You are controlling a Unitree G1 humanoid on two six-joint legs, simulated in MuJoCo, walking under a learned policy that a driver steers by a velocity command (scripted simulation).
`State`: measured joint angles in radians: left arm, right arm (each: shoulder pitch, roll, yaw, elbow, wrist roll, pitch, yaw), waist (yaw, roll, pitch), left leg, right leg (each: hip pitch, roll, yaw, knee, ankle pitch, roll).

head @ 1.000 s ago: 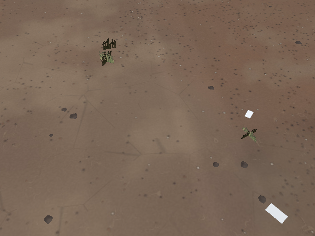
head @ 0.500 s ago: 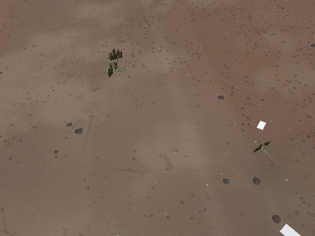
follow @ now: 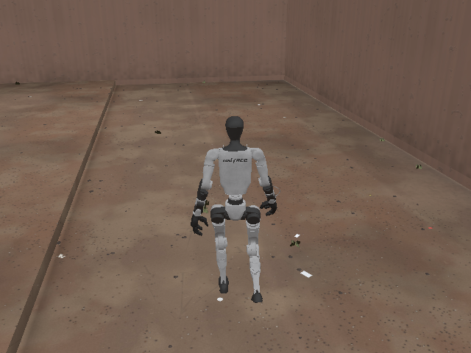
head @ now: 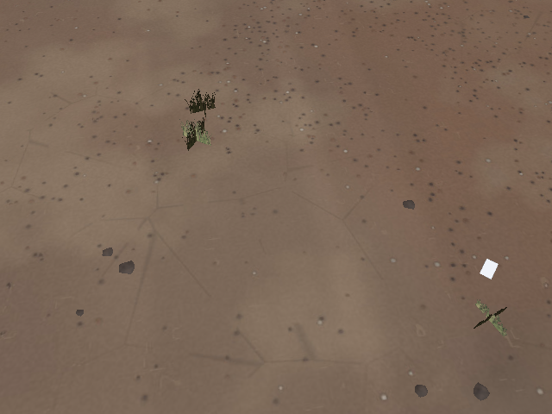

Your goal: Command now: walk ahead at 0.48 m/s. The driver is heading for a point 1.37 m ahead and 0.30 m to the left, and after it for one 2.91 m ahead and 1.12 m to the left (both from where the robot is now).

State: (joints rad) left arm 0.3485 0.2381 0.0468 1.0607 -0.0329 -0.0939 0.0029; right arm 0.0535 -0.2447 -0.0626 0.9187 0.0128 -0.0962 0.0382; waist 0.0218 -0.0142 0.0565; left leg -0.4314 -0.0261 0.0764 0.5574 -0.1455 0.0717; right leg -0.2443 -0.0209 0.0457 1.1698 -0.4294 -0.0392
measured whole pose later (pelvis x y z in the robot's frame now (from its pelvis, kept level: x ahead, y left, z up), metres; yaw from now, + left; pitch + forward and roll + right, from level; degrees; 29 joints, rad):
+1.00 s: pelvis +0.57 +0.03 -0.01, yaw +20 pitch +2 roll -2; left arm 0.30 0.27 0.09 0.97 -0.01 -0.05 0.03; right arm 0.06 -0.26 -0.08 0.76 0.03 -0.03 0.05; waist 0.03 0.01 0.04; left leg -0.53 0.01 0.07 0.64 -0.13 0.12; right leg 0.03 -0.12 -0.29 0.60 -0.46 0.06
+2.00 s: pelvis +1.10 +0.27 +0.00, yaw +17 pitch +3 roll +1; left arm 0.42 0.29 0.08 0.82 -0.02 -0.04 0.02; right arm 0.01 -0.25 -0.05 0.65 0.00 -0.13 0.01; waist 0.09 -0.01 0.00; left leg -0.44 -0.03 -0.05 0.46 -0.07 0.01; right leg -0.12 0.08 0.22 0.58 -0.45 -0.05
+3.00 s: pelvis +1.58 +0.42 -0.01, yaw +28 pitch +2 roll -2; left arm 0.29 0.30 0.09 0.82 -0.01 -0.05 0.01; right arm 0.10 -0.30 -0.07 0.68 0.03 -0.03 0.04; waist 0.04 0.01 0.06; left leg -0.53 -0.01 0.04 0.69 -0.18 0.10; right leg -0.10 -0.10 -0.15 0.87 -0.52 0.06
